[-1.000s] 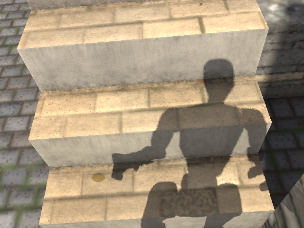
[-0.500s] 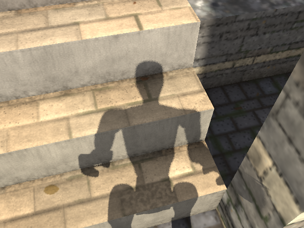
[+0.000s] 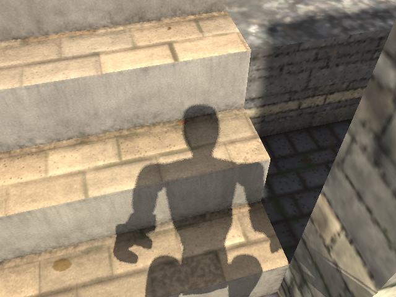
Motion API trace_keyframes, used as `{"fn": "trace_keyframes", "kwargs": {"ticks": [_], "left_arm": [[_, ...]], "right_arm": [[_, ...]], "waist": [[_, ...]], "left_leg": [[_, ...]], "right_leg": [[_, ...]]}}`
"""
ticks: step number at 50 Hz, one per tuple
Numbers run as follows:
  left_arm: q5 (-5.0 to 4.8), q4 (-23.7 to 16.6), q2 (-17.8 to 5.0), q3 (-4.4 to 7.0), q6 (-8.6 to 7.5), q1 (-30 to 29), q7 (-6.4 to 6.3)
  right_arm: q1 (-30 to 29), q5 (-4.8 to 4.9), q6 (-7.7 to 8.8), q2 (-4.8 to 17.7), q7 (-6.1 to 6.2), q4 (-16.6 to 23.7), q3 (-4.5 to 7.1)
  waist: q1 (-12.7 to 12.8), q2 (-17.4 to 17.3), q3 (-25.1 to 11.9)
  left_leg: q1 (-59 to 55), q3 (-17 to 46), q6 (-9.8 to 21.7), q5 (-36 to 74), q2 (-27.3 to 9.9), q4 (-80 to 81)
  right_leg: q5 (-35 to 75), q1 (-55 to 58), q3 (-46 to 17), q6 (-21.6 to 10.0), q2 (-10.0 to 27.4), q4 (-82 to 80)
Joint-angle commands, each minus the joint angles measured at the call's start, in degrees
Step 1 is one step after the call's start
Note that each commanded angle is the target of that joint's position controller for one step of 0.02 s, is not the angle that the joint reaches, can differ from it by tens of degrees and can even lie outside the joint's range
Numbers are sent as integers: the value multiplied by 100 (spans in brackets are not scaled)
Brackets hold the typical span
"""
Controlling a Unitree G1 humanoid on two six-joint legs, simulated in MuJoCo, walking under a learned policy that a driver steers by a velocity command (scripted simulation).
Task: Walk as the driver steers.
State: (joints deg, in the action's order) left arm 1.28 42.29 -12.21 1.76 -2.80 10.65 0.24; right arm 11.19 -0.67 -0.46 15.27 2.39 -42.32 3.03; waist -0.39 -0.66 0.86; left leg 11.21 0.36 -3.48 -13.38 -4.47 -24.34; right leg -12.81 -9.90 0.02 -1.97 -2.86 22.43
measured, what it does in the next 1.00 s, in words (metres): lifts its right foot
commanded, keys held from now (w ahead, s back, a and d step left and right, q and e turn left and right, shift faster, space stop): no key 0.58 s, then w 0.42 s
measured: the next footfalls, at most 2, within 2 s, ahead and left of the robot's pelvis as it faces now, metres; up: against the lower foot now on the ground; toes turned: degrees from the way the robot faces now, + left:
right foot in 1.04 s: +0.12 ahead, -0.10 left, +0.00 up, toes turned -3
left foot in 1.44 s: +0.27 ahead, +0.08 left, +0.00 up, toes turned -1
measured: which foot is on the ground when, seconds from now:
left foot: down 0.00-1.00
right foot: down 0.00-0.88, up 0.90-1.00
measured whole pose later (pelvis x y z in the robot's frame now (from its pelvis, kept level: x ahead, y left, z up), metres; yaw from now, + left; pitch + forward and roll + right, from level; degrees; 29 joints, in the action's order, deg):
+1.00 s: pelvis +0.06 +0.01 -0.01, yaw -1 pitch +1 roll +0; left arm -0.9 58.0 -13.5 0.7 -5.8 10.8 0.0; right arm 19.0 1.3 3.3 15.2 2.4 -59.0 2.3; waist -0.7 -0.8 -0.3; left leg 7.1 0.5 -1.2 -20.2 -1.9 -26.1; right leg -27.4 -17.8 2.3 -2.0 -0.2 40.3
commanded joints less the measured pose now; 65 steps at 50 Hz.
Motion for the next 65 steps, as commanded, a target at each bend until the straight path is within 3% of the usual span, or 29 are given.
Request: {"fn": "trace_keyframes", "kwargs": {"ticks": [1,29,30,31,32,33,34,36,39,40,42,44,46,47,48,49,50,51,52,53,54,55,56,58,59,61,62,64,65], "left_arm": [[-13,-239,-613,161,-81,-107,-19],[-76,1340,-886,124,26,126,-188],[-71,1410,-837,103,36,160,-202],[-23,1611,-594,-7,95,376,-245],[-14,1643,-723,11,132,294,-259],[-104,1476,-1072,131,118,-74,-290],[-116,1473,-1022,124,88,-88,-306],[-171,1515,-940,126,16,23,-299],[-212,1574,-795,106,-125,170,-247],[-201,1568,-756,92,-173,132,-236],[-179,1532,-592,39,-299,60,-195],[-122,1455,-555,7,-443,-65,-135],[-118,1326,-570,-11,-514,-347,-79],[-180,1148,-626,-2,-488,-572,-49],[-207,1033,-534,-55,-433,-739,-17],[-274,1009,-530,-65,-388,-605,9],[-296,1083,-534,-61,-376,-291,31],[-227,1330,-567,-11,-384,254,31],[-135,1525,-829,125,-341,672,7],[-11,1588,-1262,251,-302,1273,-17],[-24,1703,-1629,321,-325,1882,42],[-12,1764,-1295,244,-442,1798,75],[-68,1634,-1013,178,-523,1303,68],[-74,1454,-772,110,-554,630,53],[-89,1412,-722,85,-506,435,45],[12,1448,-601,16,-410,528,-7],[84,1471,-470,-60,-322,465,-57],[53,1318,-729,-47,-250,220,-140],[37,1315,-814,-42,-217,237,-175]], "right_arm": [[-70,7,71,650,28,277,147],[-49,44,40,729,14,-900,18],[10,38,34,672,20,-970,-3],[244,-16,105,377,-68,-1157,-81],[189,-28,142,398,-99,-1205,-75],[-136,118,119,798,-16,-1105,28],[-140,125,117,808,32,-1095,18],[-7,118,143,717,66,-1143,-7],[124,126,250,565,42,-1215,-57],[131,130,299,577,33,-1209,-60],[294,173,370,738,-4,-1266,-24],[782,228,401,1061,-36,-1409,75],[1306,217,445,1206,-50,-1565,154],[1440,282,495,1267,-3,-1679,200],[1331,164,453,1023,32,-1666,123],[1008,155,414,1044,61,-1551,138],[527,216,370,1113,91,-1396,157],[44,266,328,1168,106,-1230,158],[-55,208,327,1077,111,-1127,119],[-125,54,292,802,113,-1028,9],[72,-57,318,438,147,-894,-103],[384,118,366,558,116,-1036,-47],[408,214,463,616,44,-1049,-36],[286,93,569,606,-17,-1100,-14],[321,-9,532,603,-48,-1115,3],[674,-43,383,314,-114,-1317,-43],[885,-59,253,107,-79,-1471,-95],[301,-66,163,-42,-19,-1305,-194],[401,-84,117,-123,-5,-1386,-244]], "waist": [[0,60,-333],[24,33,-90],[19,52,-202],[-6,-52,-137],[-10,76,137],[15,294,202],[6,291,93],[-9,267,308],[-5,177,584],[-18,118,561],[-59,-356,491],[-156,-937,250],[-304,-930,94],[-299,-1034,232],[-264,-938,301],[-80,-803,243],[213,-639,147],[563,-452,-101],[731,-104,-394],[932,814,-671],[921,1953,-770],[745,1354,-456],[544,911,118],[177,304,235],[17,264,68],[-112,358,-284],[-279,211,-312],[-215,430,-214],[-216,653,-414]], "left_leg": [[-242,306,197,852,-188,200],[-345,208,341,982,-22,500],[-392,153,343,638,28,543],[-506,220,362,272,-119,763],[-417,192,364,21,-29,758],[-167,-18,371,-375,252,483],[-96,-70,409,-772,299,359],[234,-22,500,-1442,323,263],[519,201,693,-1646,243,166],[461,313,763,-1588,203,226],[-27,752,971,-1268,-14,416],[-1045,1673,1385,47,-668,561],[-1826,2303,1785,1740,-1352,601],[-1877,2382,1852,1727,-1603,683],[-1650,2336,1912,2166,-1727,658],[-1371,2065,1749,1943,-1667,706],[-808,1586,1469,1611,-1366,739],[-30,958,1210,1639,-824,514],[484,420,977,2109,-282,-210],[1198,-16,616,1359,227,-1578],[2417,-84,374,-1559,872,-3074],[2905,688,524,-2073,680,-4420],[3400,916,727,-1664,484,-4890],[3458,795,857,-531,80,-4505],[3091,605,787,-161,-32,-4291],[2287,239,549,139,56,-4233],[1753,333,375,170,10,-3564],[1188,129,188,443,114,-2273],[727,-24,155,467,240,-2029]], "right_leg": [[1124,-6,-683,-106,660,-448],[875,8,-485,50,524,-535],[475,49,-445,52,480,-587],[-15,85,-683,31,768,-862],[-408,-24,-712,21,707,-944],[-816,-146,-416,-1,333,-668],[-1271,-253,-453,-62,349,-617],[-2066,-503,-595,-199,405,-559],[-2185,-718,-728,-354,477,-283],[-1987,-761,-663,-355,421,-157],[-1328,-1070,-306,-267,167,384],[-687,-1751,51,-128,44,1156],[-1028,-2395,129,-50,170,1780],[-1653,-2742,145,4,289,2042],[-2120,-2783,38,44,498,2292],[-2046,-2489,-12,23,670,2010],[-1262,-1629,86,-34,658,1175],[73,-157,413,-31,277,315],[637,840,401,34,38,254],[474,1535,-819,-217,868,-282],[696,2155,-2922,-993,2090,-995],[207,1866,-3366,-1580,2486,-912],[545,1550,-2730,-1561,2351,-857],[1980,1347,-1642,-1026,1918,-899],[3050,1203,-1192,-793,1735,-870],[4447,791,-426,-687,1438,-747],[5102,427,-111,-603,1366,-586],[5461,24,194,-411,1161,-423],[5771,-27,261,-403,1157,-269]]}}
